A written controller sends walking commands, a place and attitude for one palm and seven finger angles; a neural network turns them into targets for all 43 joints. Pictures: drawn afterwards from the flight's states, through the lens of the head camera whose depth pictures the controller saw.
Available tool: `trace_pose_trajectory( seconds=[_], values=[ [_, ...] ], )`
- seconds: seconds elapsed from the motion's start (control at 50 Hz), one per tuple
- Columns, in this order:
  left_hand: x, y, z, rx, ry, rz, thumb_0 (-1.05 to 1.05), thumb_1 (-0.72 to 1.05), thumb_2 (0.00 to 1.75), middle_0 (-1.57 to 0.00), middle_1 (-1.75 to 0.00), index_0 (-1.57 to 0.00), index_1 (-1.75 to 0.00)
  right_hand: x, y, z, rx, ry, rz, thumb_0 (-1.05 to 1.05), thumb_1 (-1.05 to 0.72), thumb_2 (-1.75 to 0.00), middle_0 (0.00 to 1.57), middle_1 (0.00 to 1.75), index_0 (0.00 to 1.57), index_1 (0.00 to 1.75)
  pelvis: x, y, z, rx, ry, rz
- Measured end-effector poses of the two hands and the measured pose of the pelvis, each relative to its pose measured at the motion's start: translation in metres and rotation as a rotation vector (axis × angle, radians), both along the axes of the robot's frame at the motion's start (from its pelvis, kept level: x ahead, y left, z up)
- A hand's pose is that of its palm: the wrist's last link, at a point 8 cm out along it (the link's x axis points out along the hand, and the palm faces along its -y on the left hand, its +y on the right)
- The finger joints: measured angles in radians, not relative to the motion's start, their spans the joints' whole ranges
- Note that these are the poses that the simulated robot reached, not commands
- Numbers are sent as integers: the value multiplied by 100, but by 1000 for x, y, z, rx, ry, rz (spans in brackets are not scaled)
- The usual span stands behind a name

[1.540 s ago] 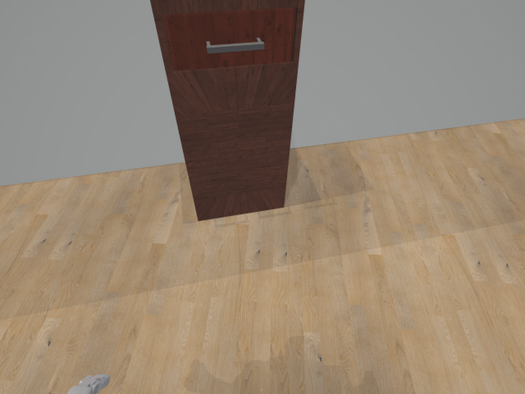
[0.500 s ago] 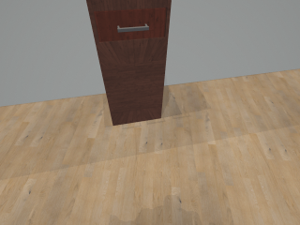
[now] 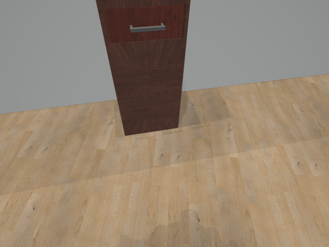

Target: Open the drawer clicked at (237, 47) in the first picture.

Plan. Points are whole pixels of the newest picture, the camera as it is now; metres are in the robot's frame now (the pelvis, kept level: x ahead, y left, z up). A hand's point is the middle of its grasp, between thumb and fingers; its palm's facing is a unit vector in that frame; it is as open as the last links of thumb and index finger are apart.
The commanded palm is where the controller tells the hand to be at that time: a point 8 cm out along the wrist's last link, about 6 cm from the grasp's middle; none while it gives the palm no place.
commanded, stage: look at it before walking up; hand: left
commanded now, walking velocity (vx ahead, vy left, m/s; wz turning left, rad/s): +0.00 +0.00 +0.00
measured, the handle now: (147, 27) +1.05 +0.15 +0.06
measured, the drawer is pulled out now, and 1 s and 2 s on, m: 0.00 0.00 0.00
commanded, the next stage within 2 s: walk to a spot facing it in 0.10 s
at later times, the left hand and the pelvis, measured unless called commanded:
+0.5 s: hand out of the picture +0.07 +0.21 -0.18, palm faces -0.11 -0.95 -0.28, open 7.4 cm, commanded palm none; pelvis -0.01 +0.00 -0.01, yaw -7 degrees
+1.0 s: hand out of the picture +0.07 +0.16 -0.16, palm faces -0.25 -0.95 -0.21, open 7.4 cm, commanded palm none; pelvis +0.05 -0.03 +0.00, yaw -21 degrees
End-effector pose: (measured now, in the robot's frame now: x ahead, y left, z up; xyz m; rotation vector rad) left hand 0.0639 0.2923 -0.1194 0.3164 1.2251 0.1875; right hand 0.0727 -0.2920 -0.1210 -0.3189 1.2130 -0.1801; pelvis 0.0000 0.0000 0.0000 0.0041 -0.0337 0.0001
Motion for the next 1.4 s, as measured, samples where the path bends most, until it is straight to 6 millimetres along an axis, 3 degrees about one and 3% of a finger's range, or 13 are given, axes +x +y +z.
trace_pose_trajectory(
  seconds=[0.24, 0.36, 0.54, 0.66, 0.7, 0.82, 0.94, 1.08, 1.18, 1.22, 1.28, 1.4],
  values=[
    [10, -1, 3, 3, -22, -3, 1, 90, 90, -21, -30, -20, -30, 12, -1, 2, 0, -22, 7, 0, -90, -90, 20, 30, 20, 30, 4, -1, 1, 1, -3, -1],
    [10, -7, -4, -2, 2, -14, 1, 90, 90, -21, -30, -20, -30, 8, 2, -1, 0, -42, -33, 0, -90, -90, 20, 30, 20, 30, 2, -1, -3, 1, 2, -45],
    [2, -42, -27, -67, 77, -87, 1, 90, 90, -21, -30, -20, -30, -42, 20, -26, 73, -17, -156, 0, -90, -90, 20, 30, 20, 30, -13, -6, -17, 31, 3, -150],
    [-1, -73, -31, -70, 62, -130, 1, 90, 90, -21, -30, -20, -30, -78, 10, -55, 130, 24, -238, 0, -90, -90, 21, 30, 20, 30, -15, -26, -31, 23, 7, -217],
    [-7, -81, -29, -71, 62, -121, 1, 90, 90, -21, -30, -20, -30, -83, 6, -53, 137, 46, -249, 0, -90, -90, 20, 30, 20, 30, -14, -30, -28, 12, 4, -218],
    [-20, -94, -11, -92, 133, -136, 1, 90, 90, -21, -30, -20, -30, -69, -7, -24, 134, -21, -291, 1, -91, -90, 20, 30, 20, 30, 2, -37, -5, 29, 25, -279],
    [-4, -92, -7, -99, 180, -167, 1, 90, 90, -21, -30, -20, -30, -39, -14, -9, 101, -94, -336, 1, -91, -90, 20, 30, 20, 30, 29, -34, 1, 22, 47, -337],
    [45, -76, -19, -112, 195, -190, 1, 90, 90, -21, -30, -20, -30, 25, 0, 0, 76, -154, -346, 1, -91, -90, 20, 30, 19, 30, 79, -19, -3, 1, 59, -399],
    [107, -57, -45, -124, 223, -247, 1, 90, 90, -21, -30, -20, -30, 73, 19, 2, 34, -256, -379, 1, -91, -90, 20, 30, 20, 30, 124, -2, -19, -7, 50, -474],
    [143, -56, -47, -122, 219, -300, 1, 90, 90, -21, -30, -20, -30, 73, 29, 5, 29, -264, -422, 0, -90, -90, 20, 30, 20, 30, 139, 0, -17, -11, 35, -519],
    [208, -64, -41, -129, 166, -384, 1, 91, 90, -20, -30, -20, -30, 57, 46, 9, 32, -219, -513, 0, -90, -90, 20, 30, 20, 30, 162, 0, -9, -23, 29, -561],
    [328, -108, -26, -148, 30, -527, 1, 91, 90, -20, -30, -19, -30, 5, 81, 2, 48, -21, -714, 0, -92, -90, 20, 30, 20, 30, 205, -6, -2, -23, 33, -642]
  ],
)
